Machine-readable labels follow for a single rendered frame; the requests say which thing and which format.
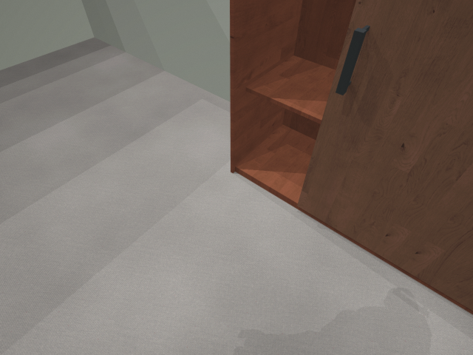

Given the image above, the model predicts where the handle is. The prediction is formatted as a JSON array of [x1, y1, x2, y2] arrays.
[[336, 25, 370, 95]]

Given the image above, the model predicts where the wardrobe door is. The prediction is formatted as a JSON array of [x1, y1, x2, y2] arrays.
[[297, 0, 473, 311]]

